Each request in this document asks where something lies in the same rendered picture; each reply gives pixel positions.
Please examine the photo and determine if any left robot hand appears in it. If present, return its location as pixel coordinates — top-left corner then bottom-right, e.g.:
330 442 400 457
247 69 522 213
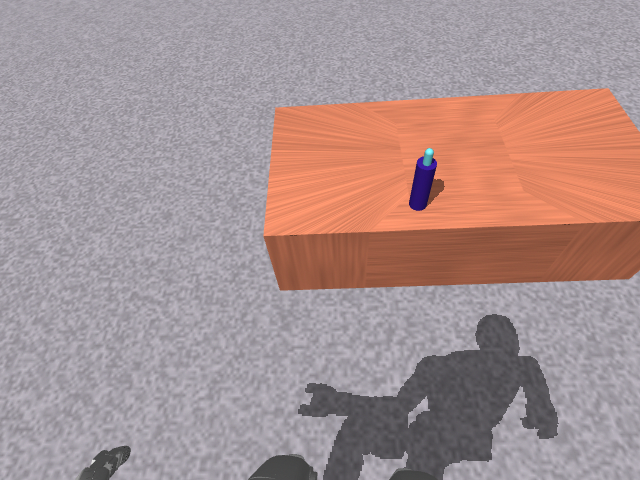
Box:
75 446 131 480

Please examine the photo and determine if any bottle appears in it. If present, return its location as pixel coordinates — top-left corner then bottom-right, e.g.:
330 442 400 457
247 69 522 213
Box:
409 148 437 211

